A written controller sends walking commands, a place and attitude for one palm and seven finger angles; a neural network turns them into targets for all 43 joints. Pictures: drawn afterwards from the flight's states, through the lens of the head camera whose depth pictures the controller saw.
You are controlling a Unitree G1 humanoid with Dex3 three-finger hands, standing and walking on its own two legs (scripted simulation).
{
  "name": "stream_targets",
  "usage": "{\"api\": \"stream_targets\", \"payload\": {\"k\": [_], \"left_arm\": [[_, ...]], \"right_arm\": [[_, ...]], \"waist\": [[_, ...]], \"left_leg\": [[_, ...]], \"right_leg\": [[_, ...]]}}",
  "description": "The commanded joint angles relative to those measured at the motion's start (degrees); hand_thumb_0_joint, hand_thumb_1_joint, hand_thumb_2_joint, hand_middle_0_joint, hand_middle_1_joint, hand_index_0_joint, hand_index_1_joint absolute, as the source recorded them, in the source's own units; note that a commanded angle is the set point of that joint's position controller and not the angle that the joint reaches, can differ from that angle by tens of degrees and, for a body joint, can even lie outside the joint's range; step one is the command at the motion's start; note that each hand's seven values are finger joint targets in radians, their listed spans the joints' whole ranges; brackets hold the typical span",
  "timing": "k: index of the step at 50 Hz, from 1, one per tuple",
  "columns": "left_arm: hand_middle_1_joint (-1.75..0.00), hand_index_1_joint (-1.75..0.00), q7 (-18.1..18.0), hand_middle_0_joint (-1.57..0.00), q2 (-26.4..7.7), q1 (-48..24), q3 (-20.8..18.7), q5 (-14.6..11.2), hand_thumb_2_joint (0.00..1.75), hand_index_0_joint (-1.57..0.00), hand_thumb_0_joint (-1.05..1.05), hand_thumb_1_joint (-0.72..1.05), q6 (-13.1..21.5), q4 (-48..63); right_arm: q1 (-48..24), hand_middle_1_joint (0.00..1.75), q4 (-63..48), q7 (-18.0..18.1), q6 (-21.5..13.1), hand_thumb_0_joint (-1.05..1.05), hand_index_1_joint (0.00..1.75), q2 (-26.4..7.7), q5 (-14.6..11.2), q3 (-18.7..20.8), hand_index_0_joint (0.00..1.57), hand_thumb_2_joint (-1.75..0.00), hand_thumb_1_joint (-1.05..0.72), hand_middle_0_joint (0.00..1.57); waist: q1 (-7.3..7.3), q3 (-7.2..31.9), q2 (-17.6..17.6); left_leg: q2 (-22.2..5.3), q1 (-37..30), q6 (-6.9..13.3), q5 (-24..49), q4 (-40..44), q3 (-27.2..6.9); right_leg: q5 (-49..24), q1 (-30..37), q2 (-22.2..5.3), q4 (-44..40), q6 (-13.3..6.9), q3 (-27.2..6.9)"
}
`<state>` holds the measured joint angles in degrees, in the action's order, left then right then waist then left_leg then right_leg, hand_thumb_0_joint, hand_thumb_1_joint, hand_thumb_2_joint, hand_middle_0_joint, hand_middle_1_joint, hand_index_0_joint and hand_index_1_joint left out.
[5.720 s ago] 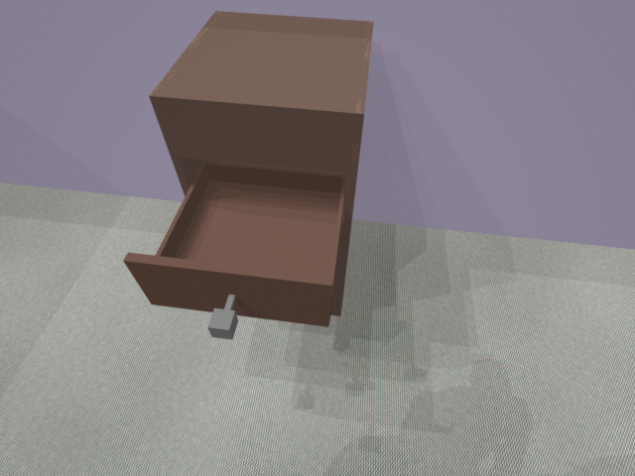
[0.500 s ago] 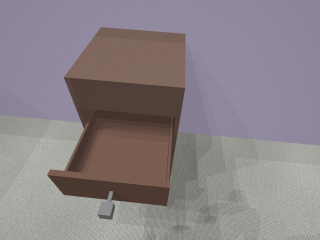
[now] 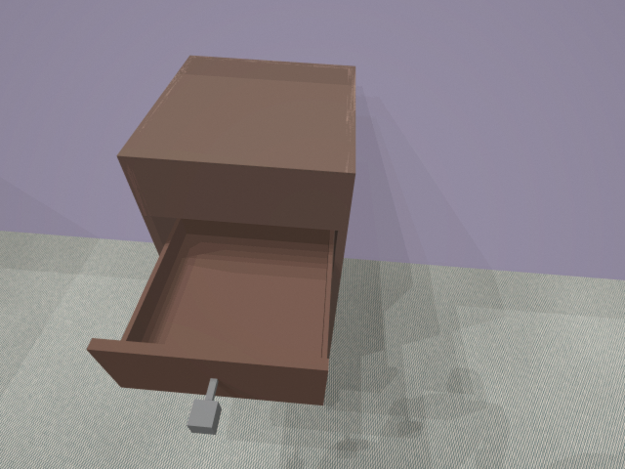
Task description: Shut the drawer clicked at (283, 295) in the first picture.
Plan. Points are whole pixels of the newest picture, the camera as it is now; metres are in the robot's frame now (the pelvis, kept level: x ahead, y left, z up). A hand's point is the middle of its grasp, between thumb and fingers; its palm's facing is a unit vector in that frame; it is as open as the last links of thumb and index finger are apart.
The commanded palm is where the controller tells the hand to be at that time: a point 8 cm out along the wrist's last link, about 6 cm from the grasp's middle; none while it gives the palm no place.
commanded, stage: raise the hand and make a fist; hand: left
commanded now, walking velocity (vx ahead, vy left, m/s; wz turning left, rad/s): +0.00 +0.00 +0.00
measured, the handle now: (208, 404) +0.26 +0.19 -0.19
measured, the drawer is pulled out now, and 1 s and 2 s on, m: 0.30 0.30 0.30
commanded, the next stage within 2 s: bring the fist close to the handle in 1.92 s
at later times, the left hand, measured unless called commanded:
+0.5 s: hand out of the picture +0.10 +0.13 -0.09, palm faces +0.06 -1.00 -0.02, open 5.6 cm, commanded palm +0.07 +0.20 -0.08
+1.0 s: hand out of the picture +0.11 +0.16 -0.09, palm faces -0.01 -1.00 -0.05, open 3.3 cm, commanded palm +0.07 +0.21 -0.08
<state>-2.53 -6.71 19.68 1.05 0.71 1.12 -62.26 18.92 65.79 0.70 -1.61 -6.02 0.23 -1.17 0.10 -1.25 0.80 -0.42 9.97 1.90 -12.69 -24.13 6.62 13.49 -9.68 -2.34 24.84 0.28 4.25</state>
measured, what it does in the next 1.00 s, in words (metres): lowers itself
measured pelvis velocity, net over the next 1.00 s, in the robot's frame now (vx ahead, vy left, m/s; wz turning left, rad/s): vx -0.04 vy -0.03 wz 0.04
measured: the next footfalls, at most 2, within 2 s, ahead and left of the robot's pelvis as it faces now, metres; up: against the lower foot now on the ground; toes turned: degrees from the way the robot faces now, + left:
none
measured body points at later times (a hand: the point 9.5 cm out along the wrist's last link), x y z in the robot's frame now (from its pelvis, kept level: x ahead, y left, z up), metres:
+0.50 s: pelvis -0.03 -0.03 -0.11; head +0.01 -0.02 +0.33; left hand +0.09 +0.18 -0.08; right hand +0.25 -0.25 -0.12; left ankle +0.01 +0.09 -0.74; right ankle +0.00 -0.12 -0.74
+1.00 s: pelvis -0.04 -0.03 -0.13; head +0.03 -0.02 +0.32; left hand +0.11 +0.21 -0.08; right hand +0.13 -0.29 -0.21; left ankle +0.01 +0.09 -0.74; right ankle +0.00 -0.12 -0.74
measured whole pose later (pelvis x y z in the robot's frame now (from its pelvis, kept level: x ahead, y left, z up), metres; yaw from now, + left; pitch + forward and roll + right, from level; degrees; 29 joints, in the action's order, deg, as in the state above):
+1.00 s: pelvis -0.04 -0.03 -0.13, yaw +2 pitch +18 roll -2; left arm 20.1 -11.9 37.5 -9.2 -16.7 28.3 4.6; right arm 13.4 35.1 3.0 -13.4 -12.5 -3.1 5.4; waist -0.7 9.8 -1.9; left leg -4.2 62.6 -0.1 -30.6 -75.6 0.0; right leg 32.4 -59.1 -2.2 73.9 -3.3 8.7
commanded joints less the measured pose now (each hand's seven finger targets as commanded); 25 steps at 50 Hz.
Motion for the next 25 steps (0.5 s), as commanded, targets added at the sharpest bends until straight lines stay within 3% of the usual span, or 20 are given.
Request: {"api": "stream_targets", "payload": {"k": [1, 2, 3, 4, 5, 6, 7, 8, 9, 11, 12, 13, 14, 16, 17, 18, 19, 22, 24, 25], "left_arm": [[-0.30, -0.30, -1.80, -0.20, -7.34, 5.82, -0.73, 1.00, 0.90, -0.20, 0.00, 0.90, 1.35, -0.70], [-0.32, -0.32, -0.64, -0.22, -16.56, -33.69, -4.21, -11.64, 0.90, -0.22, 0.00, 0.90, 12.93, 87.14], [-0.34, -0.34, -3.77, -0.24, -13.31, -12.91, -4.11, -6.92, 0.90, -0.24, 0.00, 0.90, 10.00, 72.66], [-0.37, -0.37, -6.27, -0.26, -2.87, 3.30, 1.90, -7.80, 0.90, -0.26, 0.00, 0.90, 1.88, 63.00], [-0.39, -0.39, -5.27, -0.28, 3.85, 3.22, 7.25, -8.88, 0.90, -0.28, 0.00, 0.90, -0.17, 62.07], [-0.41, -0.41, -4.22, -0.30, 3.71, 0.93, 8.46, -10.52, 0.90, -0.30, 0.00, 0.90, 2.04, 67.08], [-0.43, -0.43, -3.57, -0.32, 1.81, 1.40, 7.67, -9.73, 0.90, -0.32, 0.00, 0.90, 4.32, 66.93], [-0.45, -0.45, -2.45, -0.34, 2.57, 3.44, 7.63, -9.38, 0.90, -0.34, 0.00, 0.90, 6.92, 64.38], [-0.47, -0.47, -0.92, -0.36, 3.92, 5.86, 7.62, -9.11, 0.90, -0.36, 0.00, 0.90, 10.04, 62.07], [-0.52, -0.52, 3.79, -0.40, 5.15, 19.42, 5.28, -10.00, 0.90, -0.40, 0.00, 0.90, 17.22, 57.58], [-0.54, -0.54, 6.66, -0.42, 3.55, 23.53, 2.41, -10.87, 0.90, -0.42, 0.00, 0.90, 21.32, 57.20], [-0.56, -0.56, 9.65, -0.44, 1.95, 25.30, 0.02, -11.27, 0.90, -0.44, 0.00, 0.90, 25.83, 58.01], [-0.58, -0.58, 11.77, -0.46, -2.66, 27.09, -5.50, -10.54, 0.90, -0.46, 0.00, 0.90, 30.22, 56.39], [-0.62, -0.62, 15.31, -0.50, -6.13, 25.35, -9.04, -9.18, 0.90, -0.50, 0.00, 0.90, 38.64, 59.73], [-0.65, -0.65, 15.61, -0.52, -6.52, 27.30, -9.66, -8.78, 0.90, -0.52, 0.00, 0.90, 39.75, 61.21], [-0.67, -0.67, 15.78, -0.54, -5.45, 27.15, -7.94, -8.97, 0.90, -0.54, 0.00, 0.90, 39.29, 64.33], [-0.69, -0.69, 15.21, -0.56, -6.99, 25.37, -8.74, -8.88, 0.90, -0.56, 0.00, 0.90, 38.15, 67.47], [-0.75, -0.75, 14.83, -0.62, -6.96, 19.96, -7.65, -11.55, 0.90, -0.62, 0.00, 0.90, 36.37, 78.98], [-0.80, -0.80, 15.45, -0.66, -8.18, 14.40, -8.29, -12.75, 0.90, -0.66, 0.00, 0.90, 37.47, 85.20], [-0.82, -0.82, 16.56, -0.68, -7.29, 13.97, -7.13, -13.60, 0.90, -0.68, 0.00, 0.90, 37.80, 86.12]], "right_arm": [[-3.16, 0.30, -6.20, 0.16, -0.61, 0.00, 0.30, -8.14, 0.11, 1.26, 0.20, -0.90, -0.90, 0.20], [-2.50, 0.30, -27.34, 2.71, -8.64, 0.00, 0.30, -18.98, -2.11, 2.58, 0.20, -0.90, -0.90, 0.20], [-7.14, 0.30, -23.29, 3.97, -14.34, 0.00, 0.30, -14.19, -2.38, 0.96, 0.20, -0.90, -0.90, 0.20], [-6.67, 0.30, -23.29, 3.50, -16.69, 0.00, 0.30, -12.15, -3.36, 2.22, 0.20, -0.90, -0.90, 0.20], [-5.49, 0.30, -21.66, 3.17, -17.66, 0.00, 0.30, -13.12, -3.61, 1.72, 0.20, -0.90, -0.90, 0.20], [-6.22, 0.30, -24.53, 3.49, -18.96, 0.00, 0.30, -14.51, -3.70, 2.35, 0.20, -0.90, -0.90, 0.20], [-6.40, 0.30, -26.01, 3.47, -19.99, 0.00, 0.30, -15.99, -3.05, 2.94, 0.20, -0.90, -0.90, 0.20], [-6.23, 0.30, -27.99, 3.23, -20.55, 0.00, 0.30, -16.25, -2.14, 3.50, 0.20, -0.90, -0.90, 0.20], [-6.65, 0.30, -30.23, 2.59, -20.95, 0.00, 0.30, -16.19, -1.73, 4.24, 0.20, -0.90, -0.90, 0.20], [-8.73, 0.30, -34.43, 0.87, -21.00, 0.00, 0.30, -14.92, -0.83, 5.63, 0.20, -0.90, -0.90, 0.20], [-9.90, 0.30, -36.14, -0.04, -20.40, 0.00, 0.30, -14.51, -0.90, 6.34, 0.20, -0.90, -0.90, 0.20], [-11.20, 0.30, -37.70, -0.97, -19.62, 0.00, 0.30, -14.35, -0.81, 6.90, 0.20, -0.90, -0.90, 0.20], [-11.61, 0.30, -37.92, -2.01, -18.62, 0.00, 0.30, -14.16, -0.87, 7.80, 0.20, -0.90, -0.90, 0.20], [-15.00, 0.30, -40.77, -3.30, -16.76, 0.00, 0.30, -13.41, -0.37, 8.89, 0.20, -0.90, -0.90, 0.20], [-15.95, 0.30, -42.61, -3.49, -15.69, 0.00, 0.30, -12.97, -0.41, 9.01, 0.20, -0.90, -0.90, 0.20], [-17.09, 0.30, -44.63, -3.56, -14.54, 0.00, 0.30, -12.76, -0.76, 8.69, 0.20, -0.90, -0.90, 0.20], [-16.81, 0.30, -45.08, -3.49, -13.33, 0.00, 0.30, -12.65, -0.95, 8.69, 0.20, -0.90, -0.90, 0.20], [-16.24, 0.30, -48.46, -1.75, -11.50, 0.00, 0.30, -12.13, -1.49, 8.08, 0.20, -0.90, -0.90, 0.20], [-13.51, 0.30, -47.68, -0.31, -11.45, 0.00, 0.30, -11.95, -1.52, 7.86, 0.20, -0.90, -0.90, 0.20], [-13.37, 0.30, -47.71, 0.20, -11.73, 0.00, 0.30, -11.88, -1.42, 7.64, 0.20, -0.90, -0.90, 0.20]], "waist": [[2.03, -7.75, 0.64], [-6.74, 22.07, -9.89], [-0.79, 22.37, -14.49], [-2.33, 12.96, -12.50], [-2.77, 3.66, -7.63], [-3.70, -0.56, -4.96], [-4.85, -1.52, 0.43], [-5.41, -2.13, 6.91], [-4.62, -0.75, 8.67], [0.39, 4.16, 13.08], [1.85, 5.84, 14.93], [2.81, 7.56, 13.58], [3.96, 9.27, 8.35], [4.40, 13.17, 2.81], [5.41, 14.75, -0.51], [5.60, 15.42, -3.76], [5.54, 16.32, -6.64], [2.84, 20.03, -5.55], [-0.14, 21.40, -3.69], [-0.86, 21.16, -4.86]], "left_leg": [[-6.70, 8.37, -1.71, 5.43, -5.51, -5.40], [-0.24, -9.57, -0.78, 7.23, 0.56, -6.19], [-2.14, -8.68, -1.18, 9.27, 1.60, -5.58], [-3.17, -1.58, -2.70, 4.17, 3.44, -7.79], [-2.38, 3.91, -1.91, -3.12, 2.49, -8.37], [-1.75, 7.91, -1.27, -7.72, 0.16, -9.51], [-1.10, 10.96, -0.85, -10.40, -2.57, -10.10], [-0.53, 14.04, -0.63, -11.43, -6.11, -10.39], [0.22, 16.31, -1.05, -11.52, -9.39, -9.61], [0.18, 22.87, -1.97, -10.63, -15.24, -8.01], [0.39, 26.39, -2.29, -9.65, -18.29, -7.17], [0.77, 29.34, -2.55, -8.01, -21.31, -6.42], [0.85, 30.85, -3.10, -5.22, -24.00, -5.96], [1.07, 35.61, -2.74, -1.94, -30.65, -5.19], [1.27, 36.84, -2.30, -1.92, -31.96, -4.59], [1.46, 37.57, -1.96, -2.97, -32.78, -4.17], [1.36, 37.96, -1.84, -4.10, -33.18, -4.35], [0.87, 39.97, -0.62, -7.31, -37.16, -5.49], [-0.01, 40.76, -0.10, -7.19, -40.13, -6.44], [-0.17, 41.70, 0.03, -8.05, -41.76, -6.67]], "right_leg": [[-17.37, -5.08, -6.86, -4.35, -1.87, -7.18], [-11.42, 0.78, -0.29, 0.55, -1.71, -2.41], [-3.86, -1.05, 1.66, 5.22, -3.10, -0.31], [2.16, -8.06, 1.70, 6.41, -1.99, 2.01], [2.60, -11.02, 1.66, 6.21, -1.77, 2.41], [4.06, -13.01, 1.42, 5.23, -1.28, 2.98], [7.16, -16.41, 1.60, 5.56, -1.07, 2.95], [10.37, -20.58, 1.86, 7.26, -0.90, 3.35], [12.90, -23.45, 1.85, 9.39, -1.10, 3.25], [15.92, -26.84, 2.04, 15.27, -1.67, 3.30], [16.03, -27.56, 1.94, 17.50, -1.85, 2.57], [14.14, -27.87, 1.95, 20.41, -2.15, 1.86], [9.74, -27.92, 1.91, 24.16, -2.93, 1.30], [3.05, -31.10, 1.84, 32.40, -3.29, 0.54], [2.58, -31.95, 1.78, 34.69, -3.53, -0.03], [2.86, -32.70, 1.69, 35.74, -3.61, -0.81], [3.96, -33.56, 1.71, 36.18, -3.72, -1.43], [7.60, -35.25, 1.77, 35.10, -3.17, -4.77], [8.32, -37.84, 2.45, 35.29, -2.64, -5.17], [9.98, -38.89, 2.30, 34.48, -2.41, -6.04]]}}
